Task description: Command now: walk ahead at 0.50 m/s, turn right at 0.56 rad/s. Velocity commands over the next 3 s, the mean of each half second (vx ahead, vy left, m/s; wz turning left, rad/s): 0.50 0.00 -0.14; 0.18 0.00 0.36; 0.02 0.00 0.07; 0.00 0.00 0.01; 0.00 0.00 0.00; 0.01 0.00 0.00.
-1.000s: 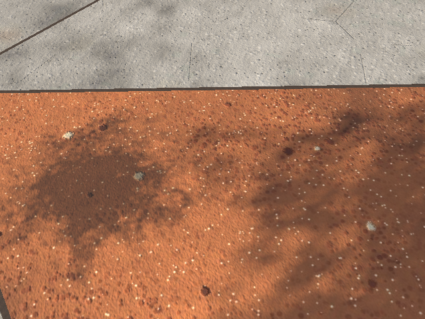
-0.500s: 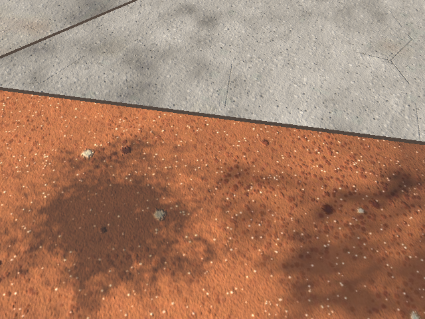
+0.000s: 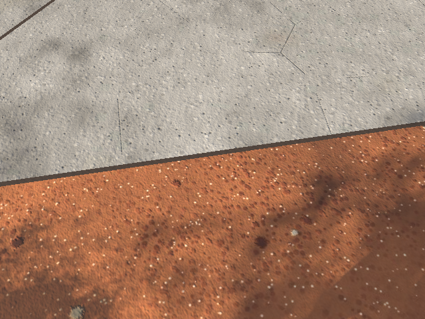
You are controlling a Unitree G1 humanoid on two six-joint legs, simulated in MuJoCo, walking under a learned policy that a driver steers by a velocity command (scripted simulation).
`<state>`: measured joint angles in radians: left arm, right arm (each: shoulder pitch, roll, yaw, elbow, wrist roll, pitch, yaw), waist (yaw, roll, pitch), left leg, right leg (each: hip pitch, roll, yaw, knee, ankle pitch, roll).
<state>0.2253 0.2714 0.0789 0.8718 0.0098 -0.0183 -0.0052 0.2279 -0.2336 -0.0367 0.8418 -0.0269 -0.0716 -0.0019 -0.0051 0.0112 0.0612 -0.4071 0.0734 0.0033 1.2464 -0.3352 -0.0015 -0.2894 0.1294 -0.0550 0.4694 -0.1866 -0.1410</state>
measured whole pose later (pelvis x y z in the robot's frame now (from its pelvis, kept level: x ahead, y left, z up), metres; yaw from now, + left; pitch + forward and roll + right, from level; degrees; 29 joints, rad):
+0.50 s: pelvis +0.28 +0.05 -0.01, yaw -1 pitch +0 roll +0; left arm 0.33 0.26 0.04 0.91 0.03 -0.07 0.00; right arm 0.19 -0.27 -0.05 0.81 -0.02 -0.05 0.02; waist 0.02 -0.02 0.06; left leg -0.37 -0.08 0.05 0.54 -0.17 0.10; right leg -0.21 0.07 0.02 1.10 -0.39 -0.07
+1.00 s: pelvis +0.44 +0.03 +0.00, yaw +12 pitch +0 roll +1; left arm 0.13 0.26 0.00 0.78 0.01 -0.03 0.03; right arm 0.30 -0.29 -0.06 0.84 0.00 0.01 -0.03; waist -0.04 0.02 0.06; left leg -0.18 -0.16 -0.17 0.63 -0.43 0.06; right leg -0.34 0.04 0.01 0.52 -0.17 -0.05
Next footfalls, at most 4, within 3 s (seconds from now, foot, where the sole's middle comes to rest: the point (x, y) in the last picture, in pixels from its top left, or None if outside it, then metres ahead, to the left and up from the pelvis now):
0.40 left None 0.40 0.11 -0.77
0.96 right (234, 287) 0.56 -0.03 -0.77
1.30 left None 0.43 0.15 -0.77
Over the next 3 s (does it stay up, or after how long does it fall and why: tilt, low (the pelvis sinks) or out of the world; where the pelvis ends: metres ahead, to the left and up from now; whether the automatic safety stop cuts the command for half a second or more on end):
stays up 0.48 0.07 0.01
